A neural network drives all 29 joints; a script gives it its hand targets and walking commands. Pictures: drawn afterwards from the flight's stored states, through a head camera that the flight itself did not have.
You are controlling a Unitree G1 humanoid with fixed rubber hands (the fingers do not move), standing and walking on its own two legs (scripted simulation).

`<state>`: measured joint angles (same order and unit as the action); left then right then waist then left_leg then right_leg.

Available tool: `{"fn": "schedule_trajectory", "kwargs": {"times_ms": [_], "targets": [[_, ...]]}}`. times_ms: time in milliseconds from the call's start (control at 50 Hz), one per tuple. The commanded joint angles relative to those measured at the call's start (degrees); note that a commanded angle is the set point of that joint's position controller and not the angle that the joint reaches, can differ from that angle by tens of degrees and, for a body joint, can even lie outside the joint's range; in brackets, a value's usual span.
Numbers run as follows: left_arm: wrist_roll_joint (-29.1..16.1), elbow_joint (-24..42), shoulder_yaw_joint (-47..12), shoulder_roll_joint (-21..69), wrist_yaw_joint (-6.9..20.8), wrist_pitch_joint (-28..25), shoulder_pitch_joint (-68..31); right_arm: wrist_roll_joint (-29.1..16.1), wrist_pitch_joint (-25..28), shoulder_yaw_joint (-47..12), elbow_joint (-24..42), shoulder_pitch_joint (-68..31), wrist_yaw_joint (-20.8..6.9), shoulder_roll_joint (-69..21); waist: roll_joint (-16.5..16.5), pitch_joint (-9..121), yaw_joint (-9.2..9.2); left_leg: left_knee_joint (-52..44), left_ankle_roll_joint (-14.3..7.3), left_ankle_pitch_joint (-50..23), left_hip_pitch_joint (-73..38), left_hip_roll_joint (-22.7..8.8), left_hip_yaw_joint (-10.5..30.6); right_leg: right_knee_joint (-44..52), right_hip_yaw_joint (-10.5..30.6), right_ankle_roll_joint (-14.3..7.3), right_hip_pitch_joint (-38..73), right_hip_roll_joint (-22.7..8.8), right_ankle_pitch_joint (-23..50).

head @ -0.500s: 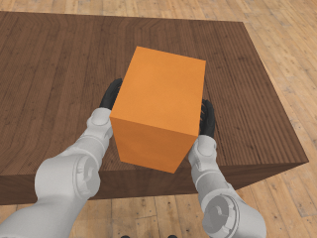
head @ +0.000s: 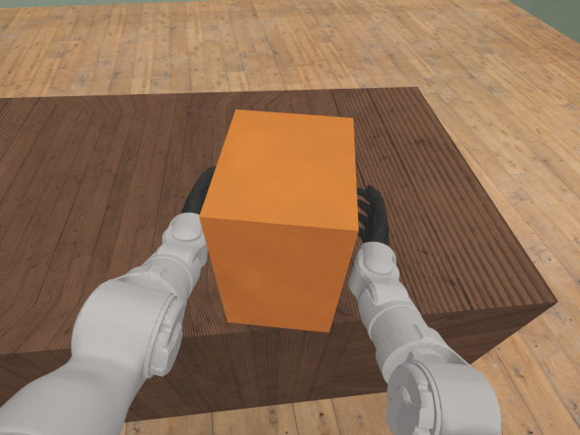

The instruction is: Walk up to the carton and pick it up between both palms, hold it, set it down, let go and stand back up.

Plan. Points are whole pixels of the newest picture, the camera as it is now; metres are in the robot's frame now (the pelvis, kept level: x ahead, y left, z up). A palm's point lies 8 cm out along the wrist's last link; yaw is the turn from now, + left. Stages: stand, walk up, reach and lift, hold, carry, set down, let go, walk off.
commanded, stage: reach and lift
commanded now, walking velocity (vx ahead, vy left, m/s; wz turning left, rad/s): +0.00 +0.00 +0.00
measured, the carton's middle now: (285, 228) +0.43 -0.02 +0.03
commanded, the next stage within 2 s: none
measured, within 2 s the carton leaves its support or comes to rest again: neither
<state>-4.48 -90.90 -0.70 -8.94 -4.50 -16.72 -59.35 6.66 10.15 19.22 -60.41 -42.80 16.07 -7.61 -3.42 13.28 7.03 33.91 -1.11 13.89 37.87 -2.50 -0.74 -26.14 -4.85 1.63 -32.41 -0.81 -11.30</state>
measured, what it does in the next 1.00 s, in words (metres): stands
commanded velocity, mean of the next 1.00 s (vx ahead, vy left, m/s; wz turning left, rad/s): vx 0.00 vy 0.00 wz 0.00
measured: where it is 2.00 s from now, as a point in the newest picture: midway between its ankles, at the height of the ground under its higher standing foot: outside the picture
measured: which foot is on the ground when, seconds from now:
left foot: down 0.00-1.00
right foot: down 0.00-1.00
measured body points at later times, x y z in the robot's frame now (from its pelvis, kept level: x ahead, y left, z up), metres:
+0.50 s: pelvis -0.01 -0.01 +0.02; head -0.01 +0.01 +0.47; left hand +0.42 +0.12 +0.12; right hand +0.39 -0.14 +0.12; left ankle +0.01 +0.10 -0.73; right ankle +0.00 -0.14 -0.73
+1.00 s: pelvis -0.01 -0.02 +0.02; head -0.03 +0.01 +0.47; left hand +0.41 +0.12 +0.15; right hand +0.39 -0.15 +0.15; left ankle +0.01 +0.10 -0.73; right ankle +0.00 -0.14 -0.73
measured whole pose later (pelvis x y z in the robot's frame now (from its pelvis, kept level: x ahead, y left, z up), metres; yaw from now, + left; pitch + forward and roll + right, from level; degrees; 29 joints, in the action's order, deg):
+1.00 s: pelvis -0.01 -0.02 +0.02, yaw +0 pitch -3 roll -1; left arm 14.6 -43.7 16.5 -0.3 -3.8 15.6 -43.8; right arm -1.6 -4.2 10.8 -52.0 -44.1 13.1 -3.1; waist 2.1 0.6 3.4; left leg 19.2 0.2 8.9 7.7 -1.6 -0.7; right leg -13.5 -2.1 0.8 -3.5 -0.3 -7.2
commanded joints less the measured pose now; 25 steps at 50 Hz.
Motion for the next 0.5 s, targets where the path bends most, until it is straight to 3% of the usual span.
{"fn": "schedule_trajectory", "kwargs": {"times_ms": [0, 60, 100, 140, 180, 220, 300, 340, 480], "targets": [[3.11, 19.21, -6.29, 48.84, 9.47, -4.07, -45.57, -0.24, -1.18, -23.70, 10.66, -52.54, -10.09, -44.81, -3.68, 40.94, 1.79, -0.06, 2.74, -19.24, -21.18, 3.30, 2.80, -3.96, 3.22, -2.41, 19.29, 3.46, 25.46], [2.35, 22.24, -5.07, 48.48, 9.52, -1.34, -45.90, -3.64, -4.72, -25.01, 12.35, -53.48, -9.75, -45.43, -2.08, 37.70, 1.29, -1.73, 1.82, -17.34, -20.78, 3.74, 2.95, -3.34, 4.12, -1.76, 21.35, 3.11, 24.42], [3.30, 24.73, -2.69, 46.61, 9.74, 0.41, -47.17, -4.29, -7.29, -23.34, 9.58, -51.67, -9.64, -44.88, -1.31, 32.18, 1.58, -3.38, 1.86, -17.09, -22.44, 3.67, 2.80, -2.28, 4.06, -1.50, 22.31, 2.99, 23.02], [6.01, 23.46, 2.09, 44.04, 10.53, 3.07, -44.50, -4.47, -8.70, -21.06, 7.17, -50.61, -9.95, -42.74, 0.36, 27.28, 0.14, -6.03, 1.29, -15.66, -24.18, 3.81, 2.17, 0.13, 3.87, -1.37, 23.51, 2.64, 20.27], [8.15, 23.28, 5.43, 42.75, 11.33, 4.88, -42.23, -4.22, -9.06, -19.17, 7.15, -49.93, -10.27, -42.20, 1.28, 25.13, -0.99, -7.91, 1.14, -17.37, -25.76, 3.82, 1.51, 1.61, 3.86, -1.16, 27.16, 2.53, 22.60], [9.91, 24.31, 6.29, 42.60, 11.83, 6.36, -39.70, -3.42, -9.01, -16.71, 7.30, -48.26, -10.63, -40.81, 0.34, 23.10, -0.57, -9.39, 2.29, -21.64, -29.25, 3.48, 1.37, 3.13, 3.35, -1.07, 30.19, 2.92, 25.70], [14.36, 26.00, 10.07, 42.57, 12.37, 9.53, -36.97, -0.50, -8.65, -12.23, 7.46, -47.14, -12.16, -37.57, 0.10, 17.12, -1.73, -12.36, 3.39, -21.31, -33.22, 2.90, -0.21, 7.55, 2.64, -1.85, 29.76, 3.10, 18.84], [15.93, 28.69, 10.36, 43.07, 12.11, 10.42, -36.40, 1.00, -7.98, -11.08, 8.10, -46.51, -12.98, -36.93, -0.57, 17.79, -2.49, -13.09, 4.12, -23.22, -34.82, 2.59, -0.76, 8.47, 2.04, -2.12, 30.69, 3.27, 18.13], [15.65, 38.67, 3.84, 47.78, 10.56, 13.30, -36.75, 2.70, -6.21, -12.90, 12.99, -46.96, -13.96, -36.79, -1.08, 23.40, -1.20, -13.52, 5.03, -21.10, -36.52, 2.73, -1.53, 9.85, 1.62, -1.58, 31.65, 3.23, 17.37]]}}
